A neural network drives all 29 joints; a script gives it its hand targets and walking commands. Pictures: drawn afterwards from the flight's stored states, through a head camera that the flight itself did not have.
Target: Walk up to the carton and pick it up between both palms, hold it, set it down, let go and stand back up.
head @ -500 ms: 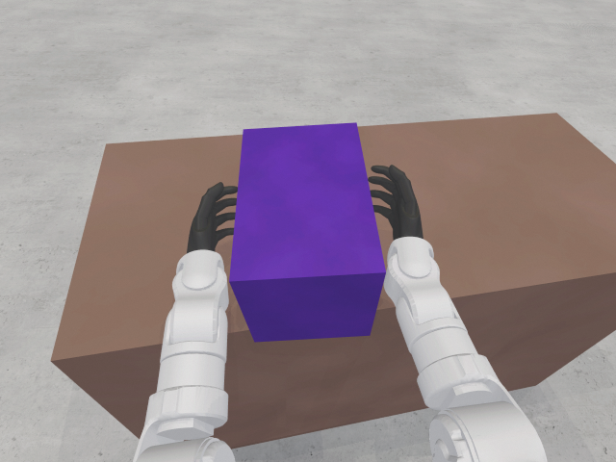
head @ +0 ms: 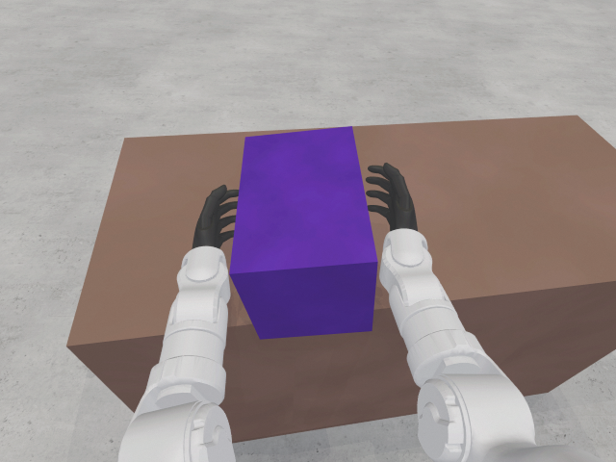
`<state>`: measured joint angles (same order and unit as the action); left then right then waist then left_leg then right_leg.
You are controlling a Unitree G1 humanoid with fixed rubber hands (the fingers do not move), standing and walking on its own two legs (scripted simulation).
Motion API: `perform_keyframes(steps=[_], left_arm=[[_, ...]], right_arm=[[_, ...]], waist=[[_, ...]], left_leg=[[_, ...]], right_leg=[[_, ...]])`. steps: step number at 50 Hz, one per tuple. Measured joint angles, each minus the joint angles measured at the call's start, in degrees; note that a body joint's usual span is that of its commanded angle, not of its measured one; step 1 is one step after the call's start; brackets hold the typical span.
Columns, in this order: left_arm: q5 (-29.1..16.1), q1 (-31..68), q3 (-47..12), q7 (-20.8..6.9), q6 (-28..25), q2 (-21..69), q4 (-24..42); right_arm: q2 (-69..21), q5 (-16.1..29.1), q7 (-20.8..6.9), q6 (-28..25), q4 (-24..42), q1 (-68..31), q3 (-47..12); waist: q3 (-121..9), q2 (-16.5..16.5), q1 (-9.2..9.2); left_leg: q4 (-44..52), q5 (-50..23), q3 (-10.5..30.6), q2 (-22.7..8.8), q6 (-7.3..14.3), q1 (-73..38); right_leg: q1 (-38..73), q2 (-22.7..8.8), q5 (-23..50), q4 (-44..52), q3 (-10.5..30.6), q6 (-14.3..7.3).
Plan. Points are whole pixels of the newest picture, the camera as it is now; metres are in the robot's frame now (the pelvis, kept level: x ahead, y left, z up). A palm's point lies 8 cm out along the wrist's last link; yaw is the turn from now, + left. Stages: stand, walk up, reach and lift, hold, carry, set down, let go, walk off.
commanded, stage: set down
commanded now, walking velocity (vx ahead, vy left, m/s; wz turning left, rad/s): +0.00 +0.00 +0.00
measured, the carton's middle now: (306, 231) +0.42 +0.02 +0.05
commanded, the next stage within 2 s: none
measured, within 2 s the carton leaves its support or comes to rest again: rests again in 1.30 s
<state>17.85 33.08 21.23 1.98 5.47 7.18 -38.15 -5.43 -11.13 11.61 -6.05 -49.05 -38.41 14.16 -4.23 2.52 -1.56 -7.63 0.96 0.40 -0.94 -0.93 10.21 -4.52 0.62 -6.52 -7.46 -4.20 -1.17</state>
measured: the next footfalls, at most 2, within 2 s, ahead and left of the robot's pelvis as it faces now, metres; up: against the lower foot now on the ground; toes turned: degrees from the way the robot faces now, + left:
none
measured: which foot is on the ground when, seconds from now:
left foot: down 0.00-1.00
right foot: down 0.00-1.00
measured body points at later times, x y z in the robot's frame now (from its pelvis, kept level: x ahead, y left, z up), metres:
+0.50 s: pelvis +0.00 +0.00 +0.00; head +0.02 +0.00 +0.45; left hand +0.40 +0.15 +0.06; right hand +0.43 -0.11 +0.11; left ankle +0.03 +0.13 -0.75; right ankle -0.03 -0.10 -0.75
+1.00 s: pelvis +0.00 +0.00 +0.00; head +0.05 +0.01 +0.45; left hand +0.42 +0.15 +0.06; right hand +0.44 -0.11 +0.09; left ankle +0.03 +0.13 -0.75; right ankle -0.03 -0.10 -0.75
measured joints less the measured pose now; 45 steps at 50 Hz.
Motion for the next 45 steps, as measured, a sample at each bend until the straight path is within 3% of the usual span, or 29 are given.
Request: perform_keyframes(steps=[9,22,45], left_arm=[[3.79,6.10,4.74,0.43,-0.99,0.49,-6.82],[6.81,8.21,10.27,-0.54,-3.39,0.87,-11.01],[8.93,11.69,14.16,-0.14,-7.05,0.73,-13.55]], right_arm=[[0.46,-5.64,-1.86,1.22,-4.63,-5.63,6.93],[-1.30,-12.51,-3.54,1.74,-5.89,-8.56,13.98],[-2.95,-18.10,-5.27,0.64,-4.37,-10.04,19.72]], waist=[[-0.80,-0.47,0.00],[-0.30,-1.30,-0.28],[-1.19,-1.47,-0.13]], left_leg=[[0.42,-0.45,-0.43,-0.11,0.13,0.71],[1.69,-1.21,0.35,-0.20,-0.20,1.63],[2.19,-1.65,0.36,-0.15,-0.17,5.32]], right_leg=[[-0.95,0.08,0.59,0.30,0.46,0.04],[-2.01,0.28,0.57,0.68,-0.36,-0.31],[-6.03,0.22,0.56,0.38,-0.39,-0.23]])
